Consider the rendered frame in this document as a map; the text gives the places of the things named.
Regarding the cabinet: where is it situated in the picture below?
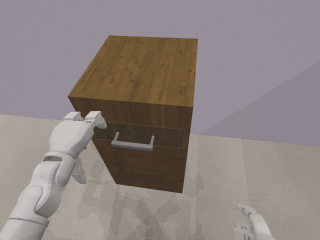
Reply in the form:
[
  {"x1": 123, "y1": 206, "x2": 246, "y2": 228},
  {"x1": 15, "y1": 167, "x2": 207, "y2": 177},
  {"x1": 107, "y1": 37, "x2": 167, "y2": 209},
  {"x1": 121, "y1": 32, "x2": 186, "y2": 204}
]
[{"x1": 68, "y1": 35, "x2": 198, "y2": 194}]

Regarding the robot right hand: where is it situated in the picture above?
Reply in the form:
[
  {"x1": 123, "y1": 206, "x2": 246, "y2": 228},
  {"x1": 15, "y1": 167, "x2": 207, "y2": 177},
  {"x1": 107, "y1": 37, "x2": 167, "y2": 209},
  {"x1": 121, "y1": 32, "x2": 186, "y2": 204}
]
[{"x1": 233, "y1": 204, "x2": 272, "y2": 240}]

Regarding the handle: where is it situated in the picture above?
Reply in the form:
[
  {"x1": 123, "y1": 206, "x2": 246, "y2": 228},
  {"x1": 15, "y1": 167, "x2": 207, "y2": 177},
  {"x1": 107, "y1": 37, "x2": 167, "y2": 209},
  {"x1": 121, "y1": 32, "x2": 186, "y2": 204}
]
[{"x1": 111, "y1": 132, "x2": 155, "y2": 151}]

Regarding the robot left hand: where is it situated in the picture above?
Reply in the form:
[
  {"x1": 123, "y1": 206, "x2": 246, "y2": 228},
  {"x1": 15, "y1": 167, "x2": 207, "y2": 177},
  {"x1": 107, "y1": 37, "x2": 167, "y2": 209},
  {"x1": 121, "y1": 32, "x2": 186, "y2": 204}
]
[{"x1": 49, "y1": 111, "x2": 107, "y2": 184}]

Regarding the drawer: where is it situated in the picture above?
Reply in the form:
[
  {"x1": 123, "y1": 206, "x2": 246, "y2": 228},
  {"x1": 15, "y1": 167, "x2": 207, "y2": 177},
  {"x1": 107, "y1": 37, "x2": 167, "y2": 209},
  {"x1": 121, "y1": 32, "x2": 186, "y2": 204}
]
[{"x1": 93, "y1": 121, "x2": 184, "y2": 148}]

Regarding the robot left forearm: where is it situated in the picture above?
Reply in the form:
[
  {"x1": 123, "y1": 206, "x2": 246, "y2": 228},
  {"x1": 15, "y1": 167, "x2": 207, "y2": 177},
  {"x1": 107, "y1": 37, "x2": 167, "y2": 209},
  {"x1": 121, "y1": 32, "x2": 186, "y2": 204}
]
[{"x1": 0, "y1": 151, "x2": 76, "y2": 240}]

